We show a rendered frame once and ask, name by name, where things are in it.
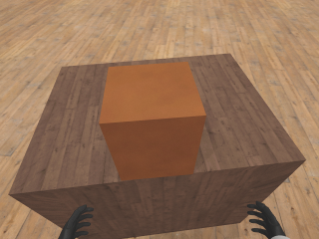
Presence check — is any robot right hand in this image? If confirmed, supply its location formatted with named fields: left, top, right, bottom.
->
left=247, top=201, right=286, bottom=239

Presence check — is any carton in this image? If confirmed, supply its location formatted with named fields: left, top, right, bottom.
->
left=99, top=62, right=206, bottom=181

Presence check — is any pedestal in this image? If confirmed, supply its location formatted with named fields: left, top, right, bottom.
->
left=8, top=53, right=306, bottom=239

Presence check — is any robot left hand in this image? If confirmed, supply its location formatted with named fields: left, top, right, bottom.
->
left=58, top=204, right=94, bottom=239

